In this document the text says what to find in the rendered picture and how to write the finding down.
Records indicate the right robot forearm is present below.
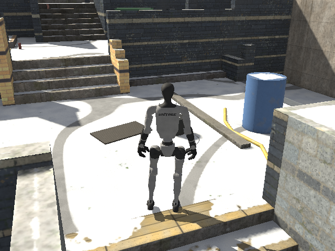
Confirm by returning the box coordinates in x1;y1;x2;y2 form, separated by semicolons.
186;127;196;150

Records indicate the left robot forearm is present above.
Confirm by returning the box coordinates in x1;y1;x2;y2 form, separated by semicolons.
138;127;148;148

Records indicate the robot right upper arm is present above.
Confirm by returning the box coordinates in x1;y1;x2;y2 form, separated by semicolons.
178;106;192;135

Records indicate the robot left upper arm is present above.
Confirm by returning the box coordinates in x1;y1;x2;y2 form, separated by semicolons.
143;105;157;134

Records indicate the robot right hand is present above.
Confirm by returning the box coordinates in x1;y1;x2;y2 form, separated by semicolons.
185;148;197;160

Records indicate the robot left hand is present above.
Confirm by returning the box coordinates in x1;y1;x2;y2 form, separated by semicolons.
137;146;150;157

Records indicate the left robot foot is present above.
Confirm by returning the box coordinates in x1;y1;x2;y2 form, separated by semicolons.
147;200;154;210

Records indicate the right robot thigh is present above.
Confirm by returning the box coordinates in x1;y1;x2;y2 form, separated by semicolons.
173;146;185;182

